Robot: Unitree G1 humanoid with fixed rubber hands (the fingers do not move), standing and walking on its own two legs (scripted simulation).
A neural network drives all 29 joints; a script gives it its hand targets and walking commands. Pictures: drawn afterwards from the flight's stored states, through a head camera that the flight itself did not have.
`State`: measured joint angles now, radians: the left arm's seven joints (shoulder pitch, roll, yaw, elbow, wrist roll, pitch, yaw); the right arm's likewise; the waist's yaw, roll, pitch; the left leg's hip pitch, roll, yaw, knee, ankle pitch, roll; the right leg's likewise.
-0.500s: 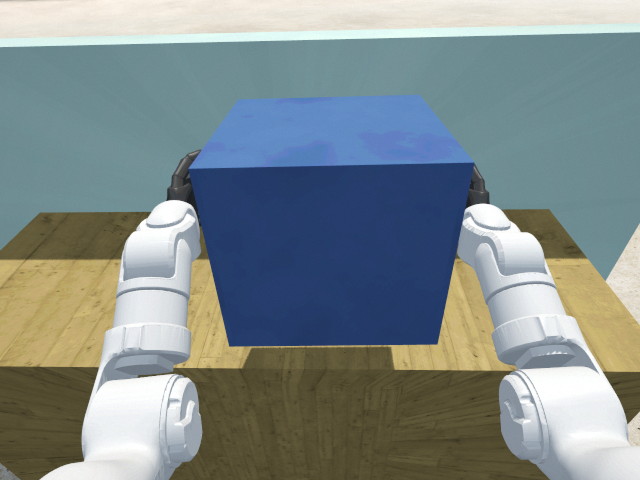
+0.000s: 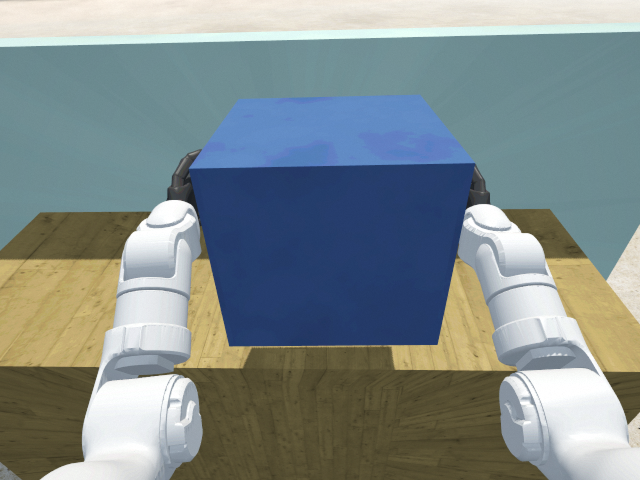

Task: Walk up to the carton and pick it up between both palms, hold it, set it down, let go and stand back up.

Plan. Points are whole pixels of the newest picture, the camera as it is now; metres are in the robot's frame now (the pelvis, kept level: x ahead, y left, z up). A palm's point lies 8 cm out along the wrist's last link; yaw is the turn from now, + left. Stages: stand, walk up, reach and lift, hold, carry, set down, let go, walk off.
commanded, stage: hold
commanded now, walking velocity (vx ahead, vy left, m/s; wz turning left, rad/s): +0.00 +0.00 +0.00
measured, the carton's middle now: (330, 212) +0.41 -0.01 +0.17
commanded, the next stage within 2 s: none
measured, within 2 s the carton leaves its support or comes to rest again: neither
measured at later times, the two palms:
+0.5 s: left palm (184, 211) +0.37 +0.17 +0.21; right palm (472, 214) +0.37 -0.18 +0.19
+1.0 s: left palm (184, 210) +0.37 +0.17 +0.21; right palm (472, 214) +0.37 -0.18 +0.19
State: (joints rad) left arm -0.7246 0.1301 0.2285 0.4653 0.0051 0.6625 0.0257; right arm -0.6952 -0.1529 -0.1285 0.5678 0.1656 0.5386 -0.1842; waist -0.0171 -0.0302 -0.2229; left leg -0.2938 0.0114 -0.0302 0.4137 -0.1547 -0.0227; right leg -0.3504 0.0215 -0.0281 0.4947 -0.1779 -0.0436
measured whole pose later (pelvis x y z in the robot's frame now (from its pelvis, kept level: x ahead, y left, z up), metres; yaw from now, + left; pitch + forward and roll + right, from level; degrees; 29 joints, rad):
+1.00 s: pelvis +0.00 +0.00 +0.00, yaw +0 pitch +2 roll +2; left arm -0.72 0.13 0.23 0.46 0.01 0.66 0.03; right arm -0.69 -0.15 -0.13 0.55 0.17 0.54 -0.18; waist -0.02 -0.03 -0.22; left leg -0.29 0.01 -0.03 0.41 -0.15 -0.02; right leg -0.35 0.02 -0.03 0.49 -0.18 -0.04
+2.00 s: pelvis +0.00 +0.00 +0.00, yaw +0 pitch +2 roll +2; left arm -0.72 0.13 0.23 0.46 0.01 0.67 0.03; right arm -0.68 -0.15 -0.13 0.54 0.17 0.54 -0.18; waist -0.02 -0.03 -0.22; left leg -0.29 0.01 -0.03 0.41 -0.15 -0.02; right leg -0.35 0.02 -0.03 0.49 -0.18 -0.04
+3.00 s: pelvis +0.00 +0.00 +0.00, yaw +1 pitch +0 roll +2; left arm -0.72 0.09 0.32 0.57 0.12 0.46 -0.03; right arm -0.73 -0.12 -0.13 0.77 -0.01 0.28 -0.13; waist -0.02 -0.04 -0.13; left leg -0.26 0.01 -0.04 0.40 -0.15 -0.02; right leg -0.31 0.02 -0.03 0.48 -0.18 -0.04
